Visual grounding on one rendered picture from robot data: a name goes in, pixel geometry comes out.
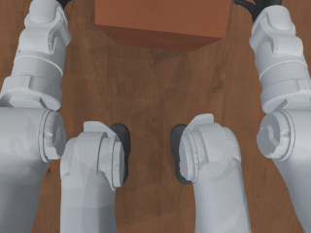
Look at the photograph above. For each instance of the left robot foot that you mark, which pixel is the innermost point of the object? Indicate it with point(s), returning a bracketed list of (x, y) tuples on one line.
[(123, 133)]

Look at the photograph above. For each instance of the left robot forearm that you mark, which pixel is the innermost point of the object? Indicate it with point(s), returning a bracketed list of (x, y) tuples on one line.
[(39, 62)]

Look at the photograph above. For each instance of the right robot upper arm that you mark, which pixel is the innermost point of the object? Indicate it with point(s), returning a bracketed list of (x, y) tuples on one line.
[(285, 137)]

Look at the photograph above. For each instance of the robot left hand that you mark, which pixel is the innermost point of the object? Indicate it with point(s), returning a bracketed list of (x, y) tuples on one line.
[(63, 3)]

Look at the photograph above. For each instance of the robot left thigh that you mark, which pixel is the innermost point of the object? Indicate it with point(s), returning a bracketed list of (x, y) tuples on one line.
[(88, 192)]

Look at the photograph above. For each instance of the right robot forearm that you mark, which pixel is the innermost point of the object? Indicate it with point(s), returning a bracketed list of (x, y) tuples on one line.
[(283, 71)]

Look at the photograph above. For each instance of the left robot upper arm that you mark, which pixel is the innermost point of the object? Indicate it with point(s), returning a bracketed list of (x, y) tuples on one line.
[(30, 138)]

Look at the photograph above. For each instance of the carton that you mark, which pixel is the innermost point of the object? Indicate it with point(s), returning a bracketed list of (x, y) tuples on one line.
[(182, 25)]

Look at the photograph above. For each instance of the robot right hand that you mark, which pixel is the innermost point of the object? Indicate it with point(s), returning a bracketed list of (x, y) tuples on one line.
[(255, 10)]

